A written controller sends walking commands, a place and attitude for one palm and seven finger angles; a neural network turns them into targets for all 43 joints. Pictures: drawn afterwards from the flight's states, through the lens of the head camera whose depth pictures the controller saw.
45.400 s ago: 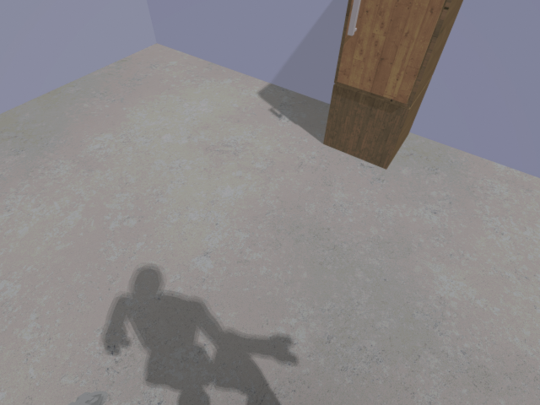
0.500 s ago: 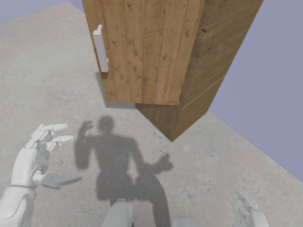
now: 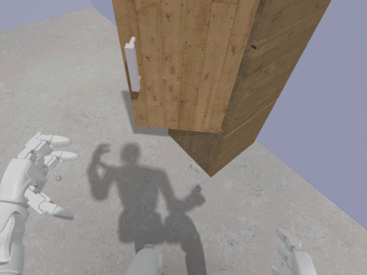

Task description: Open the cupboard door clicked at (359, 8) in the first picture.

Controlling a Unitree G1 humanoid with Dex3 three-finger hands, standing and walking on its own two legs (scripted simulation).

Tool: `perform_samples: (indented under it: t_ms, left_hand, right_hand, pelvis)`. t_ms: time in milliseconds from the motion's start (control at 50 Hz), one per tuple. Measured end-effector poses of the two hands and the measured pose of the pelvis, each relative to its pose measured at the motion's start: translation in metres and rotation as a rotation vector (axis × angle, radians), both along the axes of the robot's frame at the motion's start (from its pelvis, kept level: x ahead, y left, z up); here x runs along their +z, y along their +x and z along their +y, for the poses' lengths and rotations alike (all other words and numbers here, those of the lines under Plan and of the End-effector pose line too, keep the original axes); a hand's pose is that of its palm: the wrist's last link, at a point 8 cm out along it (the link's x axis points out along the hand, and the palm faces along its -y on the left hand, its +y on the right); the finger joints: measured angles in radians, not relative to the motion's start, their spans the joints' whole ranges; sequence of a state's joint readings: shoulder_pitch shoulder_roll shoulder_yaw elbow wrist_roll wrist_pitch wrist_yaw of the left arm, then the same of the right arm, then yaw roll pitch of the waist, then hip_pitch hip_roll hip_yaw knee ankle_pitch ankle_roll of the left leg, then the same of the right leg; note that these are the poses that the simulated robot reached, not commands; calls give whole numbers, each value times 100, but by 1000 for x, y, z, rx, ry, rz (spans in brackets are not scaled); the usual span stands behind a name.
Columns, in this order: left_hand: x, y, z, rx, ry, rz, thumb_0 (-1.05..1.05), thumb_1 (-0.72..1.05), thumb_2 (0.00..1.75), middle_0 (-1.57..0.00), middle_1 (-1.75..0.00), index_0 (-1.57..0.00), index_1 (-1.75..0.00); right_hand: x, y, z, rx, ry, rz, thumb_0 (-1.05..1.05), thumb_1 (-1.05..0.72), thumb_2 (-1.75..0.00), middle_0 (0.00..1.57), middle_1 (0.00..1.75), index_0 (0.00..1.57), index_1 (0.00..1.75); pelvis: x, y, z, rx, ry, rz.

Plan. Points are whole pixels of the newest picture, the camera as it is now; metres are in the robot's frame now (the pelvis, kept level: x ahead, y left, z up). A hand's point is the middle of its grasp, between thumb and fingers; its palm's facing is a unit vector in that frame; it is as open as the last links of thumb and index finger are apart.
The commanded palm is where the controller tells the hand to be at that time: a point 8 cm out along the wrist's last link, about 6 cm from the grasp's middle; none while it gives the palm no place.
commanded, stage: raise the hand with hooked fingers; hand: left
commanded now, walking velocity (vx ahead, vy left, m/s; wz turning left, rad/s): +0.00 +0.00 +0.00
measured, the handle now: (134, 65) +0.66 +0.20 +0.05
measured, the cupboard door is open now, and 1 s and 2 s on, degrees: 45 45 45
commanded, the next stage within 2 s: move the hooked fingers beside the handle in 0.54 s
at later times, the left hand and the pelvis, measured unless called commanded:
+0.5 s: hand (68, 175) +0.28 +0.25 +0.07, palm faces -0.01 -1.00 -0.04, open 14.0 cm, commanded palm +0.26 +0.30 +0.07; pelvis +0.00 -0.01 +0.00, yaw -1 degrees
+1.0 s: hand (79, 144) +0.36 +0.26 +0.06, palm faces -0.02 -1.00 +0.00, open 14.0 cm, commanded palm +0.34 +0.31 +0.06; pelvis +0.00 -0.01 -0.01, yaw -1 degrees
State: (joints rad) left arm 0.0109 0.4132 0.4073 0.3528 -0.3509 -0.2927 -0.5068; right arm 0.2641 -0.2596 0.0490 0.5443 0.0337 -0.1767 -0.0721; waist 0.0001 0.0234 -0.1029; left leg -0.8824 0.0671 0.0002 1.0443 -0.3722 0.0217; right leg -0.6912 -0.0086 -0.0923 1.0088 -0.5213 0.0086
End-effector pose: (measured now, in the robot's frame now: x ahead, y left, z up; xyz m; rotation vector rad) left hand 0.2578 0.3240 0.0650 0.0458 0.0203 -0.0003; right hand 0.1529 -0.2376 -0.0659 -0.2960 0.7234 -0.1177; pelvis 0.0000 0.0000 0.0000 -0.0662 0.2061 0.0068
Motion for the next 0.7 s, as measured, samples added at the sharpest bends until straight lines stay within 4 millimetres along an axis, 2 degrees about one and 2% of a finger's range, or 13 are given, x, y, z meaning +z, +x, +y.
perform_samples:
  t_ms: [120, 280, 700]
  left_hand:
    - [5, 8, 1, -10, -3, -3, -1, -50, 30, -30, -120, -30, -120]
    - [2, 9, -10, -23, -13, 0, -1, -50, 30, -30, -120, -30, -120]
    - [1, 8, -17, -6, -18, -15, -1, -50, 30, -30, -120, -30, -120]
  right_hand:
    - [-2, -16, -13, -34, -13, 33, 1, -90, -90, 21, 30, 21, 30]
    - [-2, -26, -25, -59, -16, 43, 1, -90, -90, 21, 30, 20, 30]
    - [-8, -7, -23, -32, 9, 8, 1, -90, -90, 21, 30, 20, 30]
  pelvis:
    - [2, -1, -3, -5, 4, -2]
    - [1, -1, -8, -13, 11, 3]
    - [-3, 0, -16, -12, 16, 5]
